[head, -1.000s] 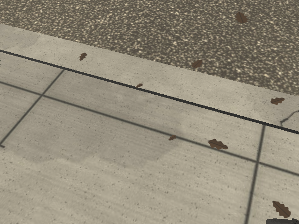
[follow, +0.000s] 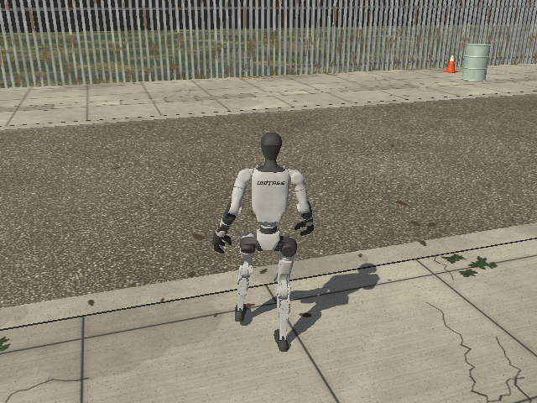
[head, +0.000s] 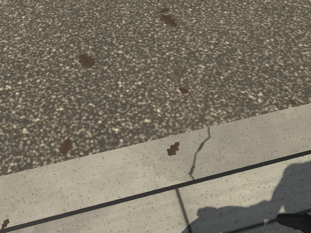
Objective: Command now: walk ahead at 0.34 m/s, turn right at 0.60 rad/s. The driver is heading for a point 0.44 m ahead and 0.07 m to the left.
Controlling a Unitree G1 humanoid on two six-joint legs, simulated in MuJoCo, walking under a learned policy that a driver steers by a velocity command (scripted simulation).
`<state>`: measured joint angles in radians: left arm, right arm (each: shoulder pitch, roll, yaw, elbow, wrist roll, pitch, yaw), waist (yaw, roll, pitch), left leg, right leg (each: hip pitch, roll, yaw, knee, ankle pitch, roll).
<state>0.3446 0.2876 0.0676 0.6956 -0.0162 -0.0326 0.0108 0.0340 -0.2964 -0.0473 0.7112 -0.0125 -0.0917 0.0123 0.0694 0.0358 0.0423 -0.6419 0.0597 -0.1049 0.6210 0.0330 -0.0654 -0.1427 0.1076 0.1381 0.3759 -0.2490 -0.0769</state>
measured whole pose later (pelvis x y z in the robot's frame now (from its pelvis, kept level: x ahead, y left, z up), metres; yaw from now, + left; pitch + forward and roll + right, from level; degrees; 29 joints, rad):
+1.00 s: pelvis +0.17 +0.04 -0.02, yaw -4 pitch +1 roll -1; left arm 0.13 0.30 0.08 0.70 0.00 0.04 0.06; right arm 0.19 -0.31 -0.07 0.79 -0.01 0.02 0.03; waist -0.02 -0.04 0.06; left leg -0.36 -0.02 0.05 0.66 -0.32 0.07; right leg -0.37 -0.03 -0.02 0.95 -0.56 0.05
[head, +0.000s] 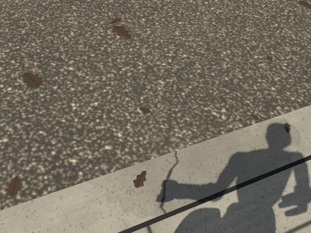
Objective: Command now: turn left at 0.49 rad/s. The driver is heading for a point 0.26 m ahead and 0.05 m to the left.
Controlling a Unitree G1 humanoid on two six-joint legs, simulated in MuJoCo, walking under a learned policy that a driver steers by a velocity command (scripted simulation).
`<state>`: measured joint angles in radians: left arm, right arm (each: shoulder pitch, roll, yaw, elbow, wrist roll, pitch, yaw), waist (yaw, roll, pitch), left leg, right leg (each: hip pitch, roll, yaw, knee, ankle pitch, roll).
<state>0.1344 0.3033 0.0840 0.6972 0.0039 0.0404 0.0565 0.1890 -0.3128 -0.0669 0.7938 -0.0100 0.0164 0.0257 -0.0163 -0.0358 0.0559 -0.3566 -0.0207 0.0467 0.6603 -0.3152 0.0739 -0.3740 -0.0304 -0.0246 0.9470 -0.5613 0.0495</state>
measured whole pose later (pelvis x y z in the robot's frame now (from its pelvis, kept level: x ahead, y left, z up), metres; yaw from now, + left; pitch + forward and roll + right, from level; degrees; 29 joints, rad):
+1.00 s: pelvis +0.13 -0.01 +0.01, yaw +15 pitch -2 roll +0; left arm 0.13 0.26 0.03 0.89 0.00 -0.02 0.00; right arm 0.21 -0.25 -0.03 0.82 -0.01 0.03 -0.03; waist 0.00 0.00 0.04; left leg -0.15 -0.01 -0.08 0.51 -0.34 -0.01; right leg -0.20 0.00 0.03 0.52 -0.29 0.01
